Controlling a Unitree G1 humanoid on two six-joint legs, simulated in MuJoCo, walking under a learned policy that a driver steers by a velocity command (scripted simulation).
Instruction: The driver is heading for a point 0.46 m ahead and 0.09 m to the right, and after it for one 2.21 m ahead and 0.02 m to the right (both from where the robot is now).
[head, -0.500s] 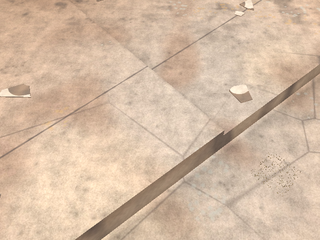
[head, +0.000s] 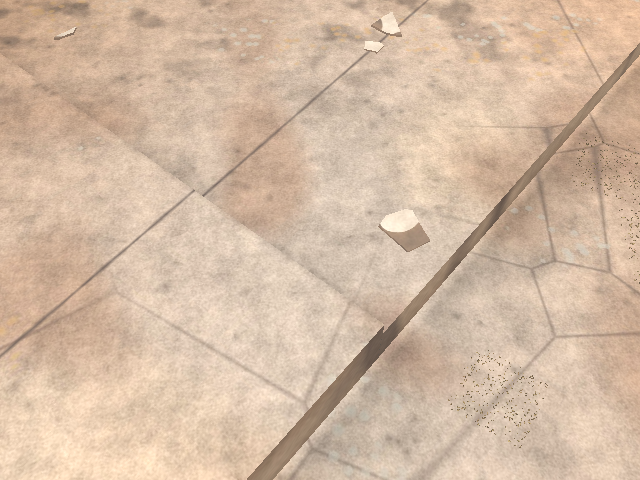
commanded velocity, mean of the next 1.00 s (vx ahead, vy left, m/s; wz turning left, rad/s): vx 0.36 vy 0.00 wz -0.47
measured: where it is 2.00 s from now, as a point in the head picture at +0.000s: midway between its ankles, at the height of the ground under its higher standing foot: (497, 365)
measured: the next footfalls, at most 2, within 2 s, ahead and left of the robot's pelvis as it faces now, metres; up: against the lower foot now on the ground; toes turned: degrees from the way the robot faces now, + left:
right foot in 0.48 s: +0.08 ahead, -0.14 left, +0.00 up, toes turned -20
left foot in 0.92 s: +0.49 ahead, -0.10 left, +0.00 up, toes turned -27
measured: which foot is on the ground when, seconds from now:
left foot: down 0.00-0.48, up 0.50-0.90, down 0.92-1.00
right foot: up 0.00-0.46, down 0.48-0.94, up 0.96-1.00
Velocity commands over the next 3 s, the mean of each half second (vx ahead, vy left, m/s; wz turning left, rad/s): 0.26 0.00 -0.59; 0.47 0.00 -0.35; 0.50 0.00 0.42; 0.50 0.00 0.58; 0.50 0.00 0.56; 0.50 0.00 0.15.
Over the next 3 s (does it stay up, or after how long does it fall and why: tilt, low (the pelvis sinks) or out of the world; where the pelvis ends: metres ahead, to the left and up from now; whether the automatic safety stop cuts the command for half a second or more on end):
stays up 1.36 -0.10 0.10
